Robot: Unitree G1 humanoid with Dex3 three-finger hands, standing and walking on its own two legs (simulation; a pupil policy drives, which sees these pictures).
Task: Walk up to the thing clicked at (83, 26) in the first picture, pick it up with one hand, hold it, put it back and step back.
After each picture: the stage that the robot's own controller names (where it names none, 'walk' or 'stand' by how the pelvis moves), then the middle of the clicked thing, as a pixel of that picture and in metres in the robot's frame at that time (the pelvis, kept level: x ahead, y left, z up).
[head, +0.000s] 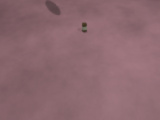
stand; (84, 27) +1.77 +0.05 -0.72
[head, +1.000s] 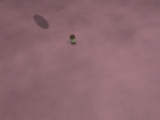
walk; (72, 39) +1.61 +0.32 -0.71
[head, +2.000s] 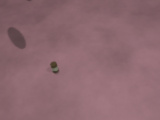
walk; (54, 67) +1.05 +0.41 -0.72
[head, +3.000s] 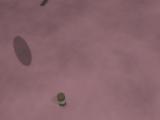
walk; (61, 99) +0.67 +0.27 -0.70
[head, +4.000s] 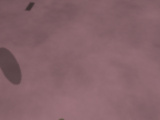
stand; out of the picture +0.45 +0.17 -0.70
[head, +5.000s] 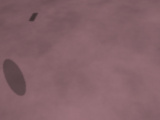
stand; out of the picture +0.41 +0.19 -0.72
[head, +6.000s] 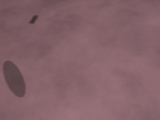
stand; out of the picture +0.41 +0.20 -0.73
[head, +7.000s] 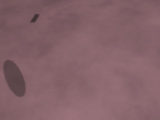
stand; out of the picture +0.40 +0.21 -0.73
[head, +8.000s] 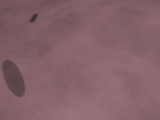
stand; out of the picture +0.40 +0.21 -0.73
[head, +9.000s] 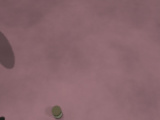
go down; (57, 112) +0.43 +0.19 -0.66
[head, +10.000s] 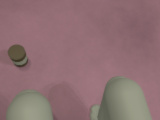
go down; (18, 56) +0.50 +0.22 -0.29
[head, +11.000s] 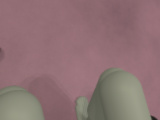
close in; out of the picture +0.49 +0.24 -0.25
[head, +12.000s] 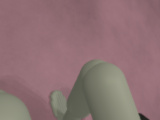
close; out of the picture +0.48 +0.27 -0.24
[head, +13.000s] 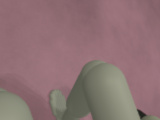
lift; out of the picture +0.45 +0.25 -0.24
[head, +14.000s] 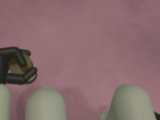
lift; (24, 70) +0.38 +0.23 -0.10
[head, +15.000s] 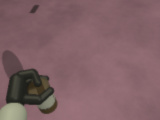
hold; (43, 96) +0.33 +0.16 +0.03
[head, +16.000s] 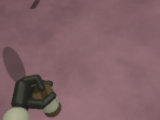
hold; (47, 101) +0.32 +0.16 -0.02
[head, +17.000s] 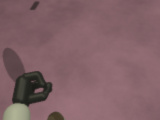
hold; out of the picture +0.31 +0.16 -0.20
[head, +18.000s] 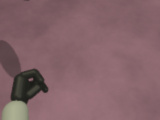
crouch; out of the picture +0.25 +0.12 -0.69
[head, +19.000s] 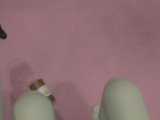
lower; (42, 93) +0.34 +0.12 -0.34
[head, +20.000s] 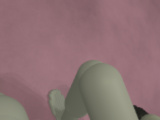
lower; out of the picture +0.32 +0.16 -0.27
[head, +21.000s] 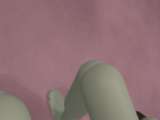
lower; out of the picture +0.32 +0.17 -0.27
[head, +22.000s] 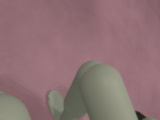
lower; out of the picture +0.32 +0.17 -0.27
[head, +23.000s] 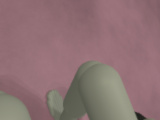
lower; out of the picture +0.32 +0.18 -0.27
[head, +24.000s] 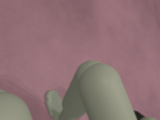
loosen; out of the picture +0.31 +0.18 -0.27
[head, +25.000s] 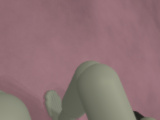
withdraw; out of the picture +0.31 +0.19 -0.27
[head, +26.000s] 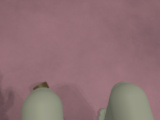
walk; (45, 96) +0.32 +0.15 -0.34
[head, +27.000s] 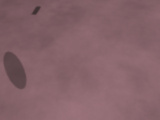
stand; out of the picture +0.23 +0.14 -0.68
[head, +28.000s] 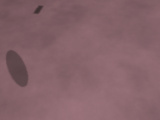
stand; out of the picture +0.24 +0.15 -0.69
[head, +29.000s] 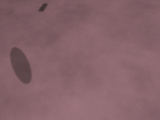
stand; out of the picture +0.24 +0.15 -0.70
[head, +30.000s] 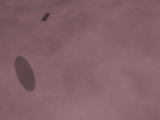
walk; out of the picture +0.25 +0.15 -0.75
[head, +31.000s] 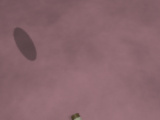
walk; out of the picture +0.40 +0.10 -0.73
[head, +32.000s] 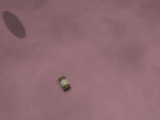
walk; (64, 83) +0.71 +0.20 -0.72
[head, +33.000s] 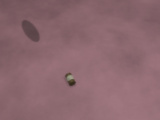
stand; (70, 79) +0.93 +0.18 -0.73
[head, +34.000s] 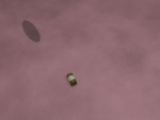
stand; (71, 79) +0.92 +0.17 -0.75
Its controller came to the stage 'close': yes
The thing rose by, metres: 0.69
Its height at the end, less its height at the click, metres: -0.02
